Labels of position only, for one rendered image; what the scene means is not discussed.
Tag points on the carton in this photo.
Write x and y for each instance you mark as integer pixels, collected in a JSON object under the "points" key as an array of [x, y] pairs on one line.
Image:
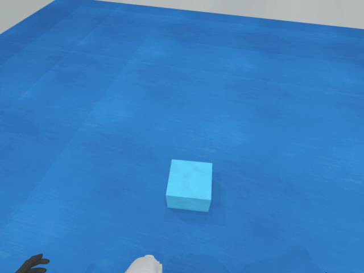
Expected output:
{"points": [[189, 185]]}

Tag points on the left robot thigh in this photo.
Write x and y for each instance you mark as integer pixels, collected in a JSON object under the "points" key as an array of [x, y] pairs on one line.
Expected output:
{"points": [[145, 265]]}

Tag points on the robot left hand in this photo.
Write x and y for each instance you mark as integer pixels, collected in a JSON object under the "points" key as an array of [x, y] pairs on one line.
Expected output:
{"points": [[33, 261]]}

